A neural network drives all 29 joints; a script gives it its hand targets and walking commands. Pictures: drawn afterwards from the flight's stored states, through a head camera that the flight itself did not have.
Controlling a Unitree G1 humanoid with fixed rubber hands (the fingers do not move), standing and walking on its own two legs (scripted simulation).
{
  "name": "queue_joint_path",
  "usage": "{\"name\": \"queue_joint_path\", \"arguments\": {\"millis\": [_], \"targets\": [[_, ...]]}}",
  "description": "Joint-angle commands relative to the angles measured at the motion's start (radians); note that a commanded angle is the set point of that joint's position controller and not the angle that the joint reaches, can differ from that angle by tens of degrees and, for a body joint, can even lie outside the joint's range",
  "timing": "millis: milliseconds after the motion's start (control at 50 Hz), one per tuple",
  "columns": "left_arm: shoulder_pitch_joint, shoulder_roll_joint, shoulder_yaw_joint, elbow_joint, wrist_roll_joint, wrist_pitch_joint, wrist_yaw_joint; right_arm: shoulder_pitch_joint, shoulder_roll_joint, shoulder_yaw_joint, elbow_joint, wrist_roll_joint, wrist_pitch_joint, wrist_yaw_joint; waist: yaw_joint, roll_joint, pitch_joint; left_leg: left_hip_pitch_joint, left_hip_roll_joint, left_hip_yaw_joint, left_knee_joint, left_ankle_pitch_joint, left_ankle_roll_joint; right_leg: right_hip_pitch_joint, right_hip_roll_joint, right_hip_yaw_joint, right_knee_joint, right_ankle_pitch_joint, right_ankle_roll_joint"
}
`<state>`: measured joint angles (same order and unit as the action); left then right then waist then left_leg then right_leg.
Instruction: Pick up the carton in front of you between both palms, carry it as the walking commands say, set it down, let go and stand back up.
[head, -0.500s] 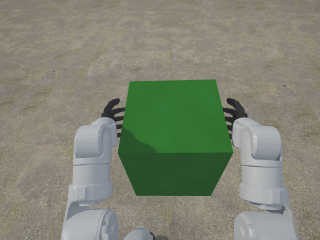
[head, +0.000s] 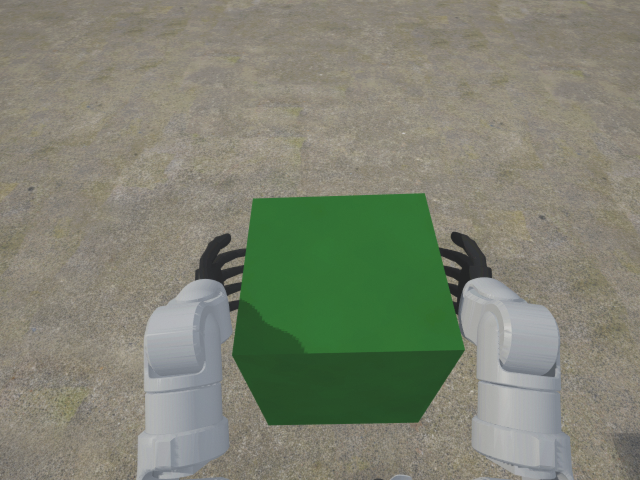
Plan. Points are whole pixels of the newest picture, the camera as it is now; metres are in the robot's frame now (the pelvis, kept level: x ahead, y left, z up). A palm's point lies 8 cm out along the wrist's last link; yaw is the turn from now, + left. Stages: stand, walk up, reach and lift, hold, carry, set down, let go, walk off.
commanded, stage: carry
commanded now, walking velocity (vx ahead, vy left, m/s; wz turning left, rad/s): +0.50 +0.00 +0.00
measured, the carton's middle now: (340, 317) +0.33 -0.01 +0.02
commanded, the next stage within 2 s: none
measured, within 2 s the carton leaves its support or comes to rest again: neither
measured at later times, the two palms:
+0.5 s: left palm (234, 159) +0.57 +0.16 +0.10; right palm (423, 157) +0.58 -0.14 +0.09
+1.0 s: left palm (253, 66) +0.89 +0.16 +0.09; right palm (395, 68) +0.89 -0.14 +0.09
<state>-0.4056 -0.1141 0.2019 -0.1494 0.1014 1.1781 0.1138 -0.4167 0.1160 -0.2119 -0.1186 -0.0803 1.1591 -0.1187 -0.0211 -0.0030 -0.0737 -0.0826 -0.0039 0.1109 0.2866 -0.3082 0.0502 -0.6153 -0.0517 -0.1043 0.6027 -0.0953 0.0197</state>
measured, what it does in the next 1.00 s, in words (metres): walks ahead: right foot, then left foot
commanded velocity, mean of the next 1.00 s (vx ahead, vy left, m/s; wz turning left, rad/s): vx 0.50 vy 0.00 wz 0.00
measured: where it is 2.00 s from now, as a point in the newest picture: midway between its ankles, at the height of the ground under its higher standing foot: (317, 225)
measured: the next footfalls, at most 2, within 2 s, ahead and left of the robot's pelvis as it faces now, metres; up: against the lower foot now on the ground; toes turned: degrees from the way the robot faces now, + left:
right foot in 0.08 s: +0.22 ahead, -0.11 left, +0.00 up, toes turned -8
left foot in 0.56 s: +0.53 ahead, +0.13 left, +0.00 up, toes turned +12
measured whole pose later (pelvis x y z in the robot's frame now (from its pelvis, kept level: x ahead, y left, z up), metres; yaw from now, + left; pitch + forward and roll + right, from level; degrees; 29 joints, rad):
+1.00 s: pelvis +0.63 +0.01 -0.01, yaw +1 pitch +3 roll +0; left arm -0.12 -0.13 0.10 -0.39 0.11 1.22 0.09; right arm -0.13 0.13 -0.08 -0.36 -0.11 1.20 -0.09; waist -0.02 0.00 -0.15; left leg 0.01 0.05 0.20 0.30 -0.36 -0.03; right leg -0.49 -0.09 -0.19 0.48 -0.10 0.00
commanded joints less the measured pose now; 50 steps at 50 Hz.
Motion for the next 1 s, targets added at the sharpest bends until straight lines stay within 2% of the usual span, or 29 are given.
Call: {"name": "queue_joint_path", "arguments": {"millis": [0, 20, 40, 60, 80, 100, 120, 160, 180, 220, 240, 280, 360, 460, 500, 520, 540, 560, 580, 600, 620, 640, 660, 700, 760, 820, 920, 960, 980], "targets": [[-0.462, -0.998, -0.767, -0.063, -0.365, 0.007, -0.233, -0.434, 0.978, 0.741, -0.083, 0.370, 0.033, 0.287, -0.009, 0.171, -0.298, 0.312, 0.185, -0.042, 0.089, 0.891, 0.040, 0.089, 0.071, -0.099, -0.183, 0.088, -0.011], [-0.419, -0.993, -0.773, -0.073, -0.367, 0.010, -0.242, -0.391, 0.968, 0.747, -0.095, 0.359, 0.035, 0.287, 0.003, 0.177, -0.319, 0.278, 0.179, -0.012, 0.168, 0.936, 0.021, 0.220, 0.090, -0.128, -0.240, 0.114, -0.021], [-0.389, -0.990, -0.776, -0.083, -0.367, 0.013, -0.252, -0.354, 0.956, 0.755, -0.106, 0.351, 0.036, 0.289, 0.017, 0.157, -0.361, 0.177, 0.163, 0.026, 0.286, 0.882, -0.009, 0.424, 0.082, -0.132, -0.275, 0.142, -0.034], [-0.343, -0.983, -0.776, -0.091, -0.364, 0.015, -0.262, -0.337, 0.940, 0.766, -0.119, 0.345, 0.037, 0.291, 0.041, 0.102, -0.417, -0.010, 0.153, 0.028, 0.451, 0.625, -0.044, 0.665, -0.031, -0.014, -0.245, 0.105, -0.062], [-0.317, -0.953, -0.771, -0.090, -0.340, 0.013, -0.267, -0.343, 0.961, 0.783, -0.141, 0.352, 0.045, 0.296, 0.046, -0.126, -0.516, -0.327, 0.080, 0.010, 0.712, 0.242, -0.077, 0.958, -0.305, 0.374, -0.175, 0.172, -0.190], [-0.284, -0.964, -0.770, -0.071, -0.345, 0.009, -0.272, -0.325, 0.966, 0.785, -0.156, 0.354, 0.048, 0.300, 0.045, -0.268, -0.462, -0.581, -0.031, -0.030, 0.884, -0.193, -0.079, 1.008, -0.376, 0.596, -0.288, 0.123, -0.286], [-0.262, -0.999, -0.775, -0.095, -0.365, 0.008, -0.280, -0.322, 0.969, 0.792, -0.172, 0.361, 0.043, 0.301, 0.046, -0.200, -0.403, -0.653, 0.028, -0.102, 0.963, -0.200, -0.054, 0.935, -0.369, 0.547, -0.308, 0.080, -0.285], [-0.302, -1.019, -0.795, -0.159, -0.393, 0.003, -0.290, -0.339, 0.985, 0.816, -0.210, 0.380, 0.031, 0.299, 0.038, -0.050, -0.326, -0.614, 0.107, -0.119, 0.884, -0.101, -0.044, 0.743, -0.319, 0.394, -0.351, 0.053, -0.210], [-0.315, -1.015, -0.802, -0.180, -0.406, 0.003, -0.292, -0.333, 0.995, 0.825, -0.222, 0.387, 0.028, 0.297, 0.030, -0.040, -0.307, -0.565, 0.131, -0.121, 0.804, -0.058, -0.048, 0.661, -0.296, 0.329, -0.390, -0.023, -0.177], [-0.292, -0.998, -0.810, -0.201, -0.421, 0.007, -0.297, -0.288, 0.991, 0.832, -0.228, 0.384, 0.026, 0.288, 0.031, -0.089, -0.290, -0.508, 0.122, -0.073, 0.691, 0.011, -0.068, 0.588, -0.253, 0.218, -0.442, -0.095, -0.162], [-0.270, -0.983, -0.808, -0.202, -0.421, 0.009, -0.300, -0.265, 0.985, 0.833, -0.228, 0.377, 0.027, 0.283, 0.032, -0.114, -0.281, -0.503, 0.122, -0.058, 0.636, 0.035, -0.078, 0.580, -0.243, 0.186, -0.460, -0.114, -0.163], [-0.232, -0.955, -0.804, -0.198, -0.416, 0.015, -0.305, -0.231, 0.969, 0.832, -0.227, 0.364, 0.031, 0.276, 0.034, -0.124, -0.246, -0.519, 0.122, -0.029, 0.516, 0.095, -0.093, 0.585, -0.225, 0.136, -0.479, -0.104, -0.164], [-0.200, -0.904, -0.793, -0.203, -0.407, 0.027, -0.305, -0.201, 0.932, 0.830, -0.232, 0.358, 0.045, 0.271, 0.039, -0.127, -0.173, -0.526, 0.100, 0.029, 0.347, 0.213, -0.085, 0.612, -0.197, 0.061, -0.461, 0.042, -0.145], [-0.192, -0.859, -0.778, -0.180, -0.386, 0.046, -0.293, -0.211, 0.881, 0.822, -0.219, 0.368, 0.069, 0.277, 0.043, -0.148, -0.096, -0.487, 0.077, 0.069, 0.232, 0.254, -0.053, 0.653, -0.193, 0.015, -0.404, 0.170, -0.119], [-0.200, -0.854, -0.780, -0.173, -0.384, 0.051, -0.290, -0.211, 0.873, 0.813, -0.208, 0.368, 0.075, 0.279, 0.036, -0.152, -0.118, -0.359, 0.046, 0.113, 0.182, 0.228, -0.037, 0.650, -0.183, -0.021, -0.292, 0.309, -0.095], [-0.206, -0.853, -0.783, -0.173, -0.385, 0.054, -0.289, -0.194, 0.873, 0.803, -0.193, 0.365, 0.076, 0.280, 0.019, -0.119, -0.171, -0.195, 0.001, 0.165, 0.143, 0.193, -0.032, 0.608, -0.148, -0.078, -0.141, 0.387, -0.070], [-0.206, -0.847, -0.786, -0.176, -0.385, 0.056, -0.287, -0.178, 0.868, 0.788, -0.176, 0.359, 0.075, 0.282, 0.002, -0.062, -0.255, 0.043, 0.037, 0.122, 0.162, 0.151, -0.027, 0.478, -0.119, -0.110, 0.042, 0.325, -0.037], [-0.227, -0.857, -0.798, -0.191, -0.391, 0.062, -0.286, -0.166, 0.859, 0.776, -0.153, 0.346, 0.068, 0.285, -0.008, 0.168, -0.353, 0.275, 0.300, -0.314, 0.077, 0.008, 0.085, 0.208, -0.035, -0.090, 0.351, 0.080, 0.020], [-0.244, -0.872, -0.805, -0.192, -0.393, 0.063, -0.289, -0.153, 0.888, 0.770, -0.120, 0.348, 0.059, 0.286, -0.008, 0.358, -0.385, 0.391, 0.427, -0.614, -0.055, 0.097, 0.176, -0.024, 0.079, -0.031, 0.558, -0.366, 0.031], [-0.252, -0.910, -0.816, -0.185, -0.398, 0.055, -0.293, -0.166, 0.919, 0.780, -0.148, 0.364, 0.051, 0.288, -0.004, 0.271, -0.359, 0.368, 0.433, -0.556, -0.028, 0.218, 0.183, -0.091, 0.020, 0.072, 0.685, -0.393, 0.001], [-0.256, -0.937, -0.817, -0.190, -0.407, 0.042, -0.298, -0.181, 0.963, 0.793, -0.168, 0.373, 0.041, 0.291, -0.006, 0.178, -0.364, 0.309, 0.404, -0.464, -0.006, 0.297, 0.166, -0.096, -0.020, 0.097, 0.708, -0.363, -0.020], [-0.266, -0.968, -0.824, -0.195, -0.417, 0.030, -0.300, -0.206, 0.994, 0.805, -0.190, 0.381, 0.029, 0.293, 0.001, 0.078, -0.340, 0.226, 0.382, -0.376, -0.012, 0.308, 0.126, -0.077, -0.063, 0.110, 0.654, -0.308, -0.029], [-0.260, -0.984, -0.831, -0.199, -0.418, 0.018, -0.299, -0.226, 1.016, 0.818, -0.213, 0.387, 0.018, 0.296, 0.009, 0.055, -0.325, 0.146, 0.361, -0.304, -0.043, 0.258, 0.093, -0.038, -0.088, 0.113, 0.574, -0.258, -0.027], [-0.237, -1.008, -0.843, -0.203, -0.409, -0.001, -0.292, -0.222, 1.026, 0.830, -0.229, 0.395, 0.003, 0.300, 0.013, 0.101, -0.319, 0.068, 0.328, -0.204, -0.094, 0.150, 0.071, 0.026, -0.083, 0.074, 0.450, -0.207, -0.019], [-0.175, -1.002, -0.842, -0.213, -0.382, -0.018, -0.278, -0.173, 1.000, 0.838, -0.246, 0.401, -0.003, 0.308, 0.010, 0.137, -0.281, 0.060, 0.304, -0.122, -0.147, 0.105, 0.084, 0.023, -0.080, 0.026, 0.255, -0.136, 0.001], [-0.148, -0.969, -0.840, -0.239, -0.371, -0.017, -0.271, -0.158, 0.961, 0.844, -0.273, 0.404, 0.001, 0.309, 0.005, 0.132, -0.230, 0.076, 0.281, -0.062, -0.142, 0.184, 0.080, 0.034, -0.065, -0.022, 0.070, -0.056, 0.008], [-0.160, -0.884, -0.828, -0.282, -0.384, 0.024, -0.269, -0.144, 0.877, 0.823, -0.298, 0.383, 0.036, 0.292, -0.001, 0.151, -0.154, 0.106, 0.261, 0.002, -0.095, 0.299, 0.047, 0.094, -0.033, -0.080, -0.090, 0.027, -0.009], [-0.158, -0.850, -0.810, -0.270, -0.384, 0.044, -0.272, -0.143, 0.846, 0.812, -0.286, 0.371, 0.054, 0.285, 0.004, 0.148, -0.151, 0.107, 0.252, 0.027, -0.018, 0.326, 0.026, 0.184, -0.019, -0.115, -0.144, 0.005, -0.021], [-0.150, -0.836, -0.798, -0.256, -0.384, 0.052, -0.273, -0.153, 0.837, 0.809, -0.280, 0.367, 0.063, 0.281, 0.017, 0.120, -0.171, 0.067, 0.225, 0.068, 0.091, 0.375, 0.008, 0.307, 0.014, -0.155, -0.176, -0.025, -0.027]]}}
